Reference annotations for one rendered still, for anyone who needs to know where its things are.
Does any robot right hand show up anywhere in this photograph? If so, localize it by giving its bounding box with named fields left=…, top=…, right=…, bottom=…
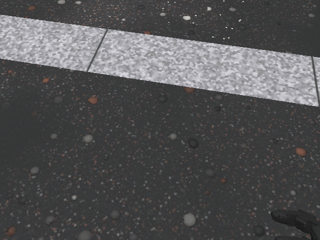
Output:
left=271, top=209, right=320, bottom=240

